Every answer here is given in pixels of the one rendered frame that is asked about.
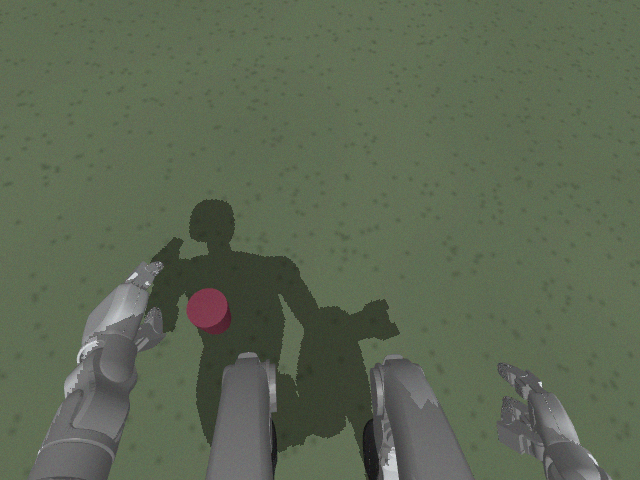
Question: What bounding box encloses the left robot arm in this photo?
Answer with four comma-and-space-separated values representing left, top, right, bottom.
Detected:
27, 334, 138, 480

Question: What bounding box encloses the right robot foot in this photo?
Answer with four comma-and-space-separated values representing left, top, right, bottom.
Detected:
363, 419, 379, 480

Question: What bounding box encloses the right robot arm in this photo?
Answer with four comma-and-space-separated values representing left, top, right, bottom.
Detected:
543, 442, 612, 480

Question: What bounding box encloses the left robot hand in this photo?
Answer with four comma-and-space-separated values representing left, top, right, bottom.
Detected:
82, 261, 167, 353

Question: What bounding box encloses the right robot hand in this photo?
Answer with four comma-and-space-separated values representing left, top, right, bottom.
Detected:
496, 362, 580, 463

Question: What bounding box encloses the cup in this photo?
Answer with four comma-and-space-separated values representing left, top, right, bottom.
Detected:
186, 288, 231, 335

